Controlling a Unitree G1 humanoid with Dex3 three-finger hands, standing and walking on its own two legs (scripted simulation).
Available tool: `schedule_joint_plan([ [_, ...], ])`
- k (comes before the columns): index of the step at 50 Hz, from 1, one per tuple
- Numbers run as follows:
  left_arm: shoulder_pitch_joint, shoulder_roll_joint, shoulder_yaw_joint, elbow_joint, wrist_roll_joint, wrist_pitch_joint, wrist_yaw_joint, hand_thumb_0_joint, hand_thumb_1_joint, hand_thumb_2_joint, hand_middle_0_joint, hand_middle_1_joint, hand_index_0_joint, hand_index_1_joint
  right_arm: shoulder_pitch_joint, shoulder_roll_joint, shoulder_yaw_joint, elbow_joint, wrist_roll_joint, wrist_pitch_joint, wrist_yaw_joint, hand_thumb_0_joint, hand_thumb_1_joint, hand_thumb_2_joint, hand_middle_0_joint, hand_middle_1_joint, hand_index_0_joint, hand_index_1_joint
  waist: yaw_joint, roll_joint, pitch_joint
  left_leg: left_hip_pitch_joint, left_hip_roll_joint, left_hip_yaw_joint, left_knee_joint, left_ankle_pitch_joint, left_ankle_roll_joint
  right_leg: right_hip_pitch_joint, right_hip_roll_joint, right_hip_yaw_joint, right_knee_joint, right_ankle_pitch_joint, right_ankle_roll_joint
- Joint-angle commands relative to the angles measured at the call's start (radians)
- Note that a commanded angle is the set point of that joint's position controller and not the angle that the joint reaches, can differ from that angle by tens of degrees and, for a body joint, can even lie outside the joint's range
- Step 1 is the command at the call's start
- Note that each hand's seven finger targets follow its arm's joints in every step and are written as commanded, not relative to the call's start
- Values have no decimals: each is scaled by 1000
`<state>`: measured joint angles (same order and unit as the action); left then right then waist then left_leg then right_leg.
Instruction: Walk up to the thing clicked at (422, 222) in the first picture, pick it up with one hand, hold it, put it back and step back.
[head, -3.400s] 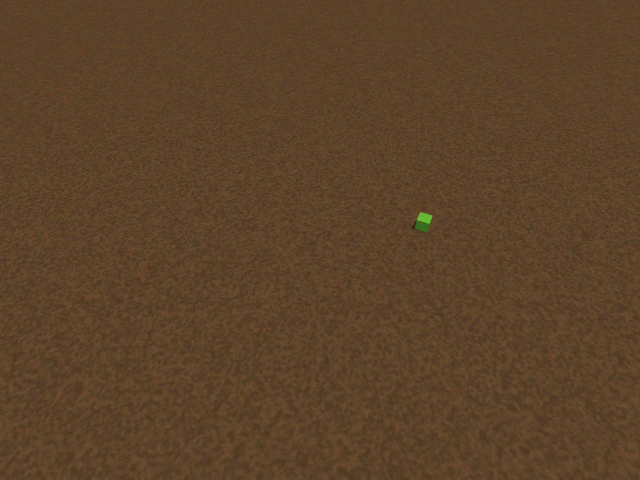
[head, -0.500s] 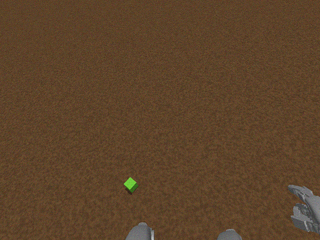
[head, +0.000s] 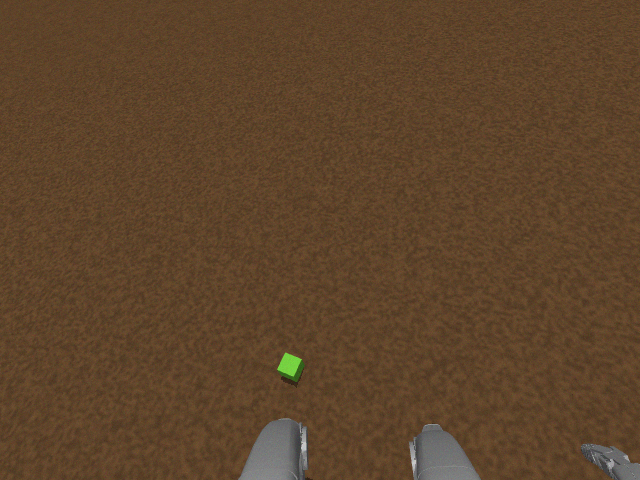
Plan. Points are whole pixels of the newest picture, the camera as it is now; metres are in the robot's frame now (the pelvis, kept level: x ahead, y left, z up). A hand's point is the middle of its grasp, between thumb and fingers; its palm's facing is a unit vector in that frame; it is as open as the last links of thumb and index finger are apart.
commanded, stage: walk up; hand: left
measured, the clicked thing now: (291, 367) +0.48 +0.19 -0.69
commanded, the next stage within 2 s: none
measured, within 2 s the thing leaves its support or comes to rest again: neither
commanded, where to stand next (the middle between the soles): +0.03 +0.17 m, yaw -27 degrees
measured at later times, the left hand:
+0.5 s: hand out of the picture +0.10 +0.49 -0.11, palm faces -0.32 -0.82 -0.47, open 7.4 cm
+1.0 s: hand out of the picture +0.11 +0.43 -0.09, palm faces -0.42 -0.76 -0.50, open 7.3 cm
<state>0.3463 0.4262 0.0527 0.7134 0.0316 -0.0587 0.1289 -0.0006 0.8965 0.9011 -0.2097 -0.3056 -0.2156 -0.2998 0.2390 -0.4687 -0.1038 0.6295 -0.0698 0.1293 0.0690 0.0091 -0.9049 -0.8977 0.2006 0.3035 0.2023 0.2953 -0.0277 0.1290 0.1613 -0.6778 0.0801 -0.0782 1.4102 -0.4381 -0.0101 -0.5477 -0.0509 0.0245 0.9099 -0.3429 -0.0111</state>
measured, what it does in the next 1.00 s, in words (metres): steps to the left, turning right: left foot, then right foot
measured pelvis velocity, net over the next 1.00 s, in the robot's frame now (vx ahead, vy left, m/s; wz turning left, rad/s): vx -0.08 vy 0.20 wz -0.48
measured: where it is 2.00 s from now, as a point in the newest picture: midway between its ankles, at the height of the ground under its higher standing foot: outside the picture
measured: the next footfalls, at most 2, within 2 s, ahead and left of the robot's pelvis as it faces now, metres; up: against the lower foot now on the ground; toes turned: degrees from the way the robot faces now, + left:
left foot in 0.14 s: +0.02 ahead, +0.28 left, +0.00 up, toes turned -4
right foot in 0.90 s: -0.09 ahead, +0.08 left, +0.00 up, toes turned -29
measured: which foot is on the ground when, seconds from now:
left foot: up 0.00-0.12, down 0.14-0.90, up 0.92-1.00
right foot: down 0.00-0.16, up 0.18-0.88, down 0.90-1.00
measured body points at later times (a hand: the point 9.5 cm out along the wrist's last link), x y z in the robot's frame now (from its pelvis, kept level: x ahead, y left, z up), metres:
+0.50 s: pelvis -0.06 +0.23 +0.03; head -0.02 +0.21 +0.47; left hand +0.11 +0.53 -0.08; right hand -0.12 -0.09 -0.09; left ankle -0.02 +0.28 -0.68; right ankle -0.11 +0.11 -0.63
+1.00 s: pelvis -0.08 +0.20 +0.03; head -0.08 +0.16 +0.48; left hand +0.13 +0.46 -0.05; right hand -0.20 -0.11 -0.10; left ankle -0.01 +0.29 -0.66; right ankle -0.13 +0.10 -0.68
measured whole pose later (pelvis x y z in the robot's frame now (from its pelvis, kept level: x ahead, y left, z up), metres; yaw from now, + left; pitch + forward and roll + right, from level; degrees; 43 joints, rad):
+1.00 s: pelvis -0.08 +0.20 +0.03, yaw -28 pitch -2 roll -1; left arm 0.28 0.40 0.06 0.90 0.03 -0.04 0.04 0.00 0.90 0.90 -0.20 -0.30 -0.21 -0.30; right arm 0.30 -0.44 -0.06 0.88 -0.03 0.05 0.03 0.01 -0.91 -0.90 0.20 0.30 0.20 0.30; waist -0.03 0.09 0.07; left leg -0.42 0.10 0.09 0.95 -0.47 -0.01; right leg -0.28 0.03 -0.04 0.70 -0.38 -0.04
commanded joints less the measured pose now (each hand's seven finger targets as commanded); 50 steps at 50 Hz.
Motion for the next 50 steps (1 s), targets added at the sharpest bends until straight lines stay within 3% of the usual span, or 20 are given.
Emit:
schedule_joint_plan([
  [1,25,406,144,-54,22,-16,18,0,900,900,-200,-300,-200,-300,-10,-173,-78,-102,9,-20,7,0,-900,-900,200,300,200,300,11,-299,-141,56,26,40,-164,-26,16,1,-144,324,-326,-214,-193],
  [5,38,420,141,-31,18,-13,11,0,900,900,-200,-300,-200,-300,29,-181,-85,-82,18,-25,10,0,-900,-900,200,300,200,300,15,-341,-187,199,-29,109,-426,-170,39,-5,-135,374,-303,-134,-172],
  [7,-22,348,113,-29,12,1,16,0,900,900,-200,-300,-200,-300,218,-200,-103,-18,7,-36,6,0,-900,-900,200,300,200,300,-99,-175,-237,445,-39,72,-708,-162,61,-160,-20,178,-40,-94,-68],
  [8,-77,236,85,-52,-5,-1,27,0,900,900,-200,-300,-200,-300,206,-314,-118,-25,8,-43,-7,0,-900,-900,200,300,200,300,-128,241,-174,423,236,-354,-956,-77,146,-397,222,-30,351,-272,-12],
  [9,-147,293,84,-58,13,-10,52,0,900,900,-200,-300,-200,-300,21,-397,-120,-56,26,-51,-18,0,-900,-900,200,300,200,300,-89,250,-96,243,398,-644,-1090,-72,286,-398,129,45,464,-277,-13],
  [11,-107,301,93,34,-33,-6,38,0,900,900,-200,-300,-200,-300,-78,-245,-85,-83,12,-64,-34,0,-900,-900,200,300,200,300,-46,-46,5,188,240,-311,-986,23,153,-338,88,92,523,-137,-8],
  [14,30,263,86,101,-47,2,3,0,900,900,-200,-300,-200,-300,-100,-217,-69,-50,22,-77,-45,0,-900,-900,200,300,200,300,0,102,-95,380,185,-180,-861,246,165,-211,62,-18,432,-112,-17],
  [15,0,239,82,95,-42,2,-13,0,900,900,-200,-300,-200,-300,-61,-199,-64,-31,21,-85,-46,0,-900,-900,200,300,200,300,-15,72,-122,443,175,-163,-856,250,161,-199,64,-15,380,-130,-10],
  [18,-104,222,82,42,-11,10,-59,0,900,900,-200,-300,-200,-300,68,-235,-64,33,41,-119,-63,0,-900,-900,200,300,200,300,-45,-40,-132,550,303,-303,-913,97,193,-198,50,64,253,-171,-13],
  [22,-84,227,85,51,-6,28,-90,0,900,900,-200,-300,-200,-300,86,-231,-46,78,55,-165,-84,0,-900,-900,200,300,200,300,-26,-93,-126,608,330,-336,-1041,-97,81,-201,61,142,215,-113,-17],
  [24,-70,226,81,63,-7,27,-99,0,900,900,-200,-300,-200,-300,79,-223,-43,94,52,-178,-83,0,-900,-900,200,300,200,300,-24,-75,-109,591,308,-271,-1097,-122,43,-170,58,126,180,-78,-13],
  [27,-81,214,70,75,-17,19,-106,0,900,900,-200,-300,-200,-300,118,-212,-39,130,43,-185,-77,0,-900,-900,200,300,200,300,-44,-9,-109,639,273,-142,-1118,52,26,-137,45,66,104,-58,-7],
  [31,-88,204,61,98,-28,21,-99,0,900,900,-200,-300,-200,-300,148,-203,-40,145,30,-175,-67,0,-900,-900,200,300,200,300,-62,34,-132,663,245,-15,-1112,214,45,-72,33,2,47,-70,0],
  [37,-62,205,64,126,-20,37,-105,0,900,900,-200,-300,-200,-300,75,-206,-41,128,26,-157,-47,0,-900,-900,200,300,200,300,-32,42,-91,502,268,53,-1187,-189,108,31,5,-66,-8,-56,-7],
  [42,18,191,82,156,-16,35,-114,0,900,900,-200,-300,-200,-300,-10,-203,-31,112,25,-133,-31,0,-900,-900,200,300,200,300,34,-4,-82,259,266,166,-1104,-307,136,338,38,-136,-232,14,-29],
  [44,120,228,103,181,-8,23,-103,0,900,900,-200,-300,-200,-300,0,-145,-12,116,26,-120,-33,0,-900,-900,200,300,200,300,99,-147,-116,116,199,209,-842,-342,86,504,26,-5,-347,-130,-63],
  [45,70,292,115,168,2,17,-86,0,900,900,-200,-300,-200,-300,20,-70,13,121,34,-111,-36,0,-900,-900,200,300,200,300,100,-375,-27,-28,74,280,-577,-213,9,443,-149,362,-579,-341,-135],
  [46,2,309,101,118,7,4,-71,0,900,900,-200,-300,-200,-300,-10,-78,20,112,33,-106,-43,0,-900,-900,200,300,200,300,67,-264,43,-50,47,147,-414,-97,-23,293,-296,595,-688,-411,-216],
  [47,-56,323,93,115,0,-3,-58,0,900,900,-200,-300,-200,-300,-34,-130,2,111,38,-109,-46,0,-900,-900,200,300,200,300,45,-211,55,-16,52,42,-362,-73,-17,250,-334,625,-689,-233,-266],
  [50,-158,274,79,110,-17,-23,-59,0,900,900,-200,-300,-200,-300,68,-165,-5,196,62,-115,-55,0,-900,-900,200,300,200,300,-6,-226,-96,137,46,-12,-412,0,14,307,-207,324,-520,160,-190],
])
